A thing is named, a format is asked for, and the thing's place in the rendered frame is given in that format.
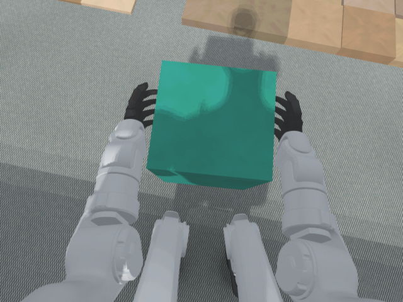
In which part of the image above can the robot thigh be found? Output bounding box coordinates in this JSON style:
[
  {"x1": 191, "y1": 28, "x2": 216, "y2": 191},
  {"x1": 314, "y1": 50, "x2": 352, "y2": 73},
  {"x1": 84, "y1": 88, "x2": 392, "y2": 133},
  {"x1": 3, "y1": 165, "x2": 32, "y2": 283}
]
[
  {"x1": 133, "y1": 216, "x2": 190, "y2": 302},
  {"x1": 223, "y1": 219, "x2": 283, "y2": 302}
]

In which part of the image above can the right robot hand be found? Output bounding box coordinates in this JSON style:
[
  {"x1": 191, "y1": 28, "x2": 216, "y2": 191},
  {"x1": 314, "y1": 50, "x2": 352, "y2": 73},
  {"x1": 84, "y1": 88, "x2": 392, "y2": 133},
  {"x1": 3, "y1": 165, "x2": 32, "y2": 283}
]
[{"x1": 274, "y1": 91, "x2": 303, "y2": 141}]

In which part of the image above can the carton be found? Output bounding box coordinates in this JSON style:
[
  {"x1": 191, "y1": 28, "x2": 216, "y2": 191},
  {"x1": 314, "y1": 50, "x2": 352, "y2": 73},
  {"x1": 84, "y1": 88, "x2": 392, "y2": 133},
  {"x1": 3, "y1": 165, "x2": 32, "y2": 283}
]
[{"x1": 146, "y1": 60, "x2": 276, "y2": 190}]

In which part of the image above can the left robot thigh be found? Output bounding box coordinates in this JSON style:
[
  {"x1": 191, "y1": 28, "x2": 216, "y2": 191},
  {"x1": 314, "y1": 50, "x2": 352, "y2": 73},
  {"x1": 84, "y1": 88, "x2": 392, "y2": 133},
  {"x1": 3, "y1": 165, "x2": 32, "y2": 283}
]
[{"x1": 133, "y1": 216, "x2": 190, "y2": 302}]

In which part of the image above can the left robot forearm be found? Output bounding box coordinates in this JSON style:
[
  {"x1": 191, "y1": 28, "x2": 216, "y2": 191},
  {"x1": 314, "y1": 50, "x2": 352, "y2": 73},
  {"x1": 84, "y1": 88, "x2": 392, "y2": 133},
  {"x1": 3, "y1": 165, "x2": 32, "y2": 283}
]
[{"x1": 65, "y1": 119, "x2": 147, "y2": 275}]

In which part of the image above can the robot right upper arm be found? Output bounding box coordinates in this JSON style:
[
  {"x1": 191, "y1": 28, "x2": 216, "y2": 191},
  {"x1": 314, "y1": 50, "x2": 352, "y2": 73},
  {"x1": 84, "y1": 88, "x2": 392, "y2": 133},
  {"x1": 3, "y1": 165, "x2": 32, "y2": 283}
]
[{"x1": 275, "y1": 238, "x2": 386, "y2": 302}]

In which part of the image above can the robot left upper arm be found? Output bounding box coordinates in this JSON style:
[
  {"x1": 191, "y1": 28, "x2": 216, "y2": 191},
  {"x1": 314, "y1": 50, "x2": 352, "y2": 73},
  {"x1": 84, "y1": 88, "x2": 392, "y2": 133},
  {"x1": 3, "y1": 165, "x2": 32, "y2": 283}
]
[{"x1": 20, "y1": 224, "x2": 144, "y2": 302}]

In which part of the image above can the left robot hand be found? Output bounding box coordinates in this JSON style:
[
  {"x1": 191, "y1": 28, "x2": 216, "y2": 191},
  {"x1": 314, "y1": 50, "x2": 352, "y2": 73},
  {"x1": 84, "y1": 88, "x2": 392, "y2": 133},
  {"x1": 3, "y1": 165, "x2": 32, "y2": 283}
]
[{"x1": 123, "y1": 82, "x2": 158, "y2": 129}]

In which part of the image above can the right robot thigh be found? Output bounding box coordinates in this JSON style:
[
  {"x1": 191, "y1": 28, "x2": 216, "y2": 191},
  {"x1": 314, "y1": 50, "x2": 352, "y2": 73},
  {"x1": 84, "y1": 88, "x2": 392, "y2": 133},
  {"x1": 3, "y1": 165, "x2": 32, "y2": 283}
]
[{"x1": 223, "y1": 219, "x2": 283, "y2": 302}]

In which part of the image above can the right robot forearm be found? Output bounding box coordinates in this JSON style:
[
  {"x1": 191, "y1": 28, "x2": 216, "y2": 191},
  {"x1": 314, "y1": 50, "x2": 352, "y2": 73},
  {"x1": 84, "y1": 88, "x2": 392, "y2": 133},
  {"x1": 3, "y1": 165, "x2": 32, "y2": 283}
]
[{"x1": 274, "y1": 131, "x2": 351, "y2": 257}]

